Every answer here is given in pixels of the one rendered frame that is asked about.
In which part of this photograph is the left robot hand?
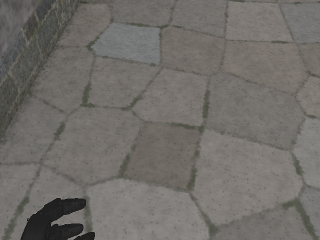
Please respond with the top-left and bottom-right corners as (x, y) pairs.
(20, 198), (95, 240)

